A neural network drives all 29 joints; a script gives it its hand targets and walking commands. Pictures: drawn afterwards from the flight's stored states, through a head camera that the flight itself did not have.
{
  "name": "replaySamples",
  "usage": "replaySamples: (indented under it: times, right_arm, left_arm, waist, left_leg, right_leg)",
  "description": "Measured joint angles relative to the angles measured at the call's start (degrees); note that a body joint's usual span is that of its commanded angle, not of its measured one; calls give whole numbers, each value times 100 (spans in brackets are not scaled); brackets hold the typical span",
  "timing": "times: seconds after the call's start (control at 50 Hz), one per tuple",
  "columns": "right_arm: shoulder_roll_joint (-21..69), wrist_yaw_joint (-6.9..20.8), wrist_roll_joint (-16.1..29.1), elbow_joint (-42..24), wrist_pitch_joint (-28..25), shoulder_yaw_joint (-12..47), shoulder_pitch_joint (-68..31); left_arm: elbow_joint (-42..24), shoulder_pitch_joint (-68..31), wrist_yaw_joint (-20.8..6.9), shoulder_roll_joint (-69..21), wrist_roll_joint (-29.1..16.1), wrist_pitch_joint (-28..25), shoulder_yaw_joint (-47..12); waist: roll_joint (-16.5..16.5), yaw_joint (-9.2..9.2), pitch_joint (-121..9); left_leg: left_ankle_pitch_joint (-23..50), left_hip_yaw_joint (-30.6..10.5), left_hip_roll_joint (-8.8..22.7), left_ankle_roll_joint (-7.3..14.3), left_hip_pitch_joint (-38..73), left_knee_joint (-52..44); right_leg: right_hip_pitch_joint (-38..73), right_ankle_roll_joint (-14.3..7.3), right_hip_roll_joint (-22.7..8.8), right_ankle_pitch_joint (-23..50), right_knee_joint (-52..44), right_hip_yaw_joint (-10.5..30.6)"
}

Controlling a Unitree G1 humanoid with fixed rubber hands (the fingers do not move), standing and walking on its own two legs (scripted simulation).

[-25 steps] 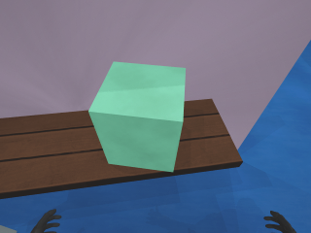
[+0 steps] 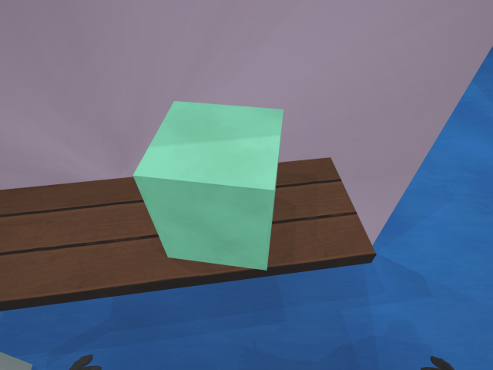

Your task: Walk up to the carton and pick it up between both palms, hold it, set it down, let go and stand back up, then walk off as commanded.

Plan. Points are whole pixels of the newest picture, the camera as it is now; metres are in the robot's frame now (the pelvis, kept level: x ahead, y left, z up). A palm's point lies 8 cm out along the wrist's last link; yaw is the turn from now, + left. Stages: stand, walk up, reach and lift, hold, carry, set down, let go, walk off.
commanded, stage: walk up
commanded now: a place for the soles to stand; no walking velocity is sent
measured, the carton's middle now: (221, 188) +0.43 +0.07 +0.03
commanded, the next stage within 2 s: reach and lift in 0.70 s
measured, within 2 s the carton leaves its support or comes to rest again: neither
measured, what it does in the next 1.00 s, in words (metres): stands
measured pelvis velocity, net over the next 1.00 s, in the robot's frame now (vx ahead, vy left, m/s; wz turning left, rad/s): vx -0.01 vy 0.00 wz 0.05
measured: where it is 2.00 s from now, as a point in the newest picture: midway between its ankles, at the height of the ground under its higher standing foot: outside the picture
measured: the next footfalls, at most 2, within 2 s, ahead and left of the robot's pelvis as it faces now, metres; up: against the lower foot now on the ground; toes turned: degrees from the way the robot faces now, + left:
none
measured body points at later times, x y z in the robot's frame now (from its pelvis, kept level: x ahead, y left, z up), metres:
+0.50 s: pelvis -0.01 -0.01 +0.00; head -0.01 -0.01 +0.45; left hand +0.09 +0.31 -0.12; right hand +0.07 -0.33 -0.11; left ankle -0.04 +0.13 -0.75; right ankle +0.02 -0.12 -0.75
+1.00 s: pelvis -0.01 +0.00 -0.02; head +0.00 +0.01 +0.42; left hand +0.19 +0.29 -0.09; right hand +0.17 -0.30 -0.10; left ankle -0.04 +0.13 -0.75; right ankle +0.02 -0.12 -0.75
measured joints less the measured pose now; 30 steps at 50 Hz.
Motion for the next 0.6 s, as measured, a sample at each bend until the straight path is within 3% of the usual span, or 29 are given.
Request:
replaySamples:
  times: [0.6]
  right_arm:
    - [36, -32, -14, -9, -74, 22, 294]
  left_arm:
    - [-154, 195, -53, -65, 35, -12, 55]
  waist:
    - [-33, 2, -73]
  left_leg:
    - [69, -97, 38, -39, -162, 27]
  right_leg:
    - [-85, -35, 23, 103, -82, -71]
